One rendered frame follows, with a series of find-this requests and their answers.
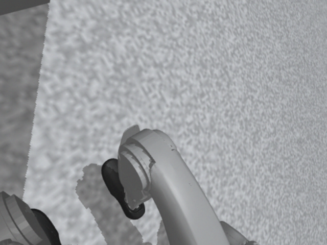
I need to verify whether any right robot hand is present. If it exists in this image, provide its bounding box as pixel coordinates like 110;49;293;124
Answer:
220;221;249;245

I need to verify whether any right robot foot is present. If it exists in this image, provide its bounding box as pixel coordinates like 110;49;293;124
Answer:
101;158;145;219

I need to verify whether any left robot foot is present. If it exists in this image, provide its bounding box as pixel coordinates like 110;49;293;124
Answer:
31;209;61;245

